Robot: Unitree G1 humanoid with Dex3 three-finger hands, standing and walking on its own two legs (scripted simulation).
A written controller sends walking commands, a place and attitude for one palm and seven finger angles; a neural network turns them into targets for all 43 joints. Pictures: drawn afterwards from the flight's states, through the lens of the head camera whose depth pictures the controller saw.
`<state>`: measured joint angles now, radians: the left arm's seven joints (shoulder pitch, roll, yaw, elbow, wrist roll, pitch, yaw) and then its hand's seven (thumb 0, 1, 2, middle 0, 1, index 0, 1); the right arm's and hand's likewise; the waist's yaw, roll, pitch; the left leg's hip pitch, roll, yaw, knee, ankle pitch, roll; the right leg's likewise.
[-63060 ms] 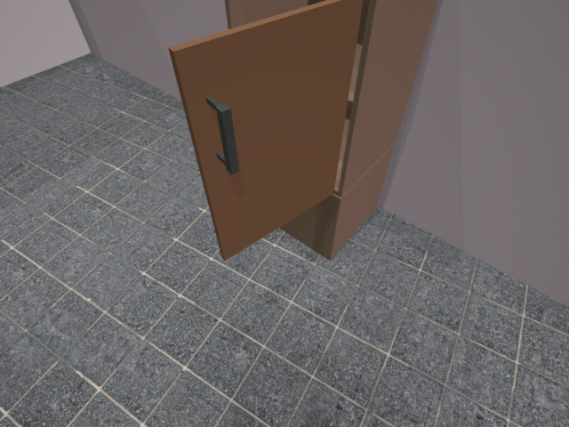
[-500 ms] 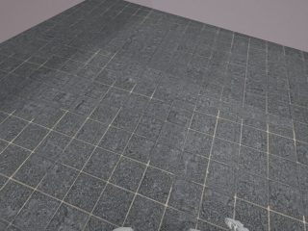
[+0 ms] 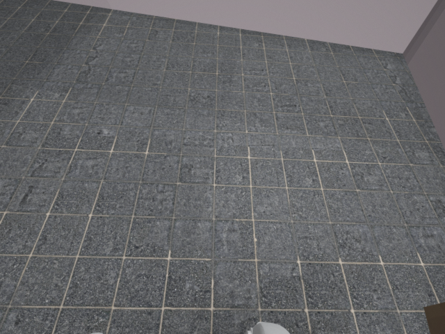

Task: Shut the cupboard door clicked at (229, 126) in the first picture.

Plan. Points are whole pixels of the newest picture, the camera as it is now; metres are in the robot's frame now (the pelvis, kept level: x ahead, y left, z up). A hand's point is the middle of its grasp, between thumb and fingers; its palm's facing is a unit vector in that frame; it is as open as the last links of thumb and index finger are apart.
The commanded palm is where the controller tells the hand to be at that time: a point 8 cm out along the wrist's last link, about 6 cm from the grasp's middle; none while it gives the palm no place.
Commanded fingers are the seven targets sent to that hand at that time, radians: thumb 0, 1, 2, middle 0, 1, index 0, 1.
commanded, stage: turn to face it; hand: left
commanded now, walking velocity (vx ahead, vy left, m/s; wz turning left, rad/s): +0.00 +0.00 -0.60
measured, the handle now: out of the picture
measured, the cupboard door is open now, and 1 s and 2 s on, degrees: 17 17 17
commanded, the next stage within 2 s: none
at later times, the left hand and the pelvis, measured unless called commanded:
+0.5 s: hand (153, 309) +0.18 +0.15 -0.16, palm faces -0.29 -0.93 -0.23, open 7.4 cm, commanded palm none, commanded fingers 0.00 0.90 0.90 -0.20 -0.30 -0.20 -0.30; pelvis +0.04 -0.02 +0.00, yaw -17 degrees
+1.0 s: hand (178, 270) +0.26 +0.11 -0.16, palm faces -0.53 -0.80 -0.29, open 7.4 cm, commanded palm none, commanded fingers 0.00 0.90 0.90 -0.20 -0.30 -0.20 -0.30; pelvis +0.05 -0.02 -0.01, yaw -35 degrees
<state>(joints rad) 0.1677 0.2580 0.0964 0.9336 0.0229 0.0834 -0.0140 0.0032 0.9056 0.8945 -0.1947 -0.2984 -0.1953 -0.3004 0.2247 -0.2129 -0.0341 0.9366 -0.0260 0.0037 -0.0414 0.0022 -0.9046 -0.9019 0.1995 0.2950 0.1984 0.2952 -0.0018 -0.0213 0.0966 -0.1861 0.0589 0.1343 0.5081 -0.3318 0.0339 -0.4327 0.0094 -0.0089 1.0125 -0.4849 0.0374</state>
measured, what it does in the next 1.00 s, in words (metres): steps on the spot, turning right: right foot, then left foot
